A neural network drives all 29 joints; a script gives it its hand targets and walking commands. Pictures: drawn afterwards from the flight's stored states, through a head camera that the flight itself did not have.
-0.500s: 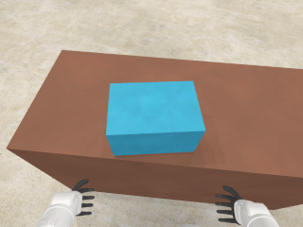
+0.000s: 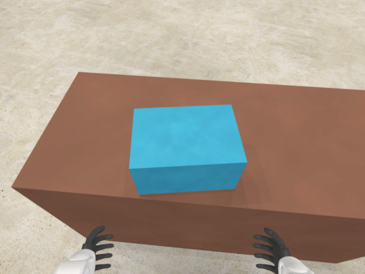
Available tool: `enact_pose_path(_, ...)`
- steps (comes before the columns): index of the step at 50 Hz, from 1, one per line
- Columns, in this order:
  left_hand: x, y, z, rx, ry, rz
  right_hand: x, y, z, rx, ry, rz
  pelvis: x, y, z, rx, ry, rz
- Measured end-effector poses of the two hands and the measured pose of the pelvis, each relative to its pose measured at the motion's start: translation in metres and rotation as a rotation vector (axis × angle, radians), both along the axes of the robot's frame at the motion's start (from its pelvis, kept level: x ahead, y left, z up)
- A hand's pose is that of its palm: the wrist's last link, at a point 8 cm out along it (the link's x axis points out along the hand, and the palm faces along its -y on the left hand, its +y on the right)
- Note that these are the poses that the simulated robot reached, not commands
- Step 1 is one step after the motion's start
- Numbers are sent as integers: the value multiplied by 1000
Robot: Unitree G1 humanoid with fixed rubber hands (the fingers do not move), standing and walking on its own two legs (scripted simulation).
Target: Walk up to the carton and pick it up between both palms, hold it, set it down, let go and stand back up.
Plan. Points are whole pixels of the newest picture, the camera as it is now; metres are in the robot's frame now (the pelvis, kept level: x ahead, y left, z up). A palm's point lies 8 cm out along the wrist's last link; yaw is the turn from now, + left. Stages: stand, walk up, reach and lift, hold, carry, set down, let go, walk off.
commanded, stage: reach and lift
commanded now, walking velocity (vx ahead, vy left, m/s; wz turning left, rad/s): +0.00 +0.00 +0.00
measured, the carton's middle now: (185, 149) +0.43 +0.01 -0.05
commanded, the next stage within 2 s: none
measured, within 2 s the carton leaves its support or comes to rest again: neither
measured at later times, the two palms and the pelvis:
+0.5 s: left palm (90, 264) +0.15 +0.22 -0.08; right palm (288, 269) +0.14 -0.21 -0.08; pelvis +0.00 +0.00 +0.00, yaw +0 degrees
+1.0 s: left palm (86, 264) +0.15 +0.22 -0.07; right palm (292, 263) +0.15 -0.21 -0.06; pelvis -0.01 +0.00 +0.00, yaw +1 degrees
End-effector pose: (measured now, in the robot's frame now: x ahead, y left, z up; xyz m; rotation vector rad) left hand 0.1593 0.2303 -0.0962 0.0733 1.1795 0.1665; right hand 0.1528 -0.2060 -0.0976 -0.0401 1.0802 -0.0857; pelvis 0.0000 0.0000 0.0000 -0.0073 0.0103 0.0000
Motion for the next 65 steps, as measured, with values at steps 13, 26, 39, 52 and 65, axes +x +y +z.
enact_pose_path(13, 9, -36, 15, -72, -166, -64, 8, 9, 15, 1, -167, -5, 9, 0, -1, -2, 23, 6)
enact_pose_path(26, -11, -10, 14, 19, -327, -17, -13, -2, 21, -32, -284, -4, 2, -1, 0, 0, 22, 9)
enact_pose_path(39, -11, -14, 24, 7, -470, -15, -10, -1, 30, -15, -410, -6, -3, 2, 1, 0, 26, 9)
enact_pose_path(52, -9, -8, 34, 21, -585, 12, -1, -5, 43, -14, -510, -11, -11, 4, 1, 3, 26, 9)
enact_pose_path(65, 2, -10, 43, 12, -682, -13, 7, -8, 47, -27, -574, -18, -9, 6, 2, -4, 19, 0)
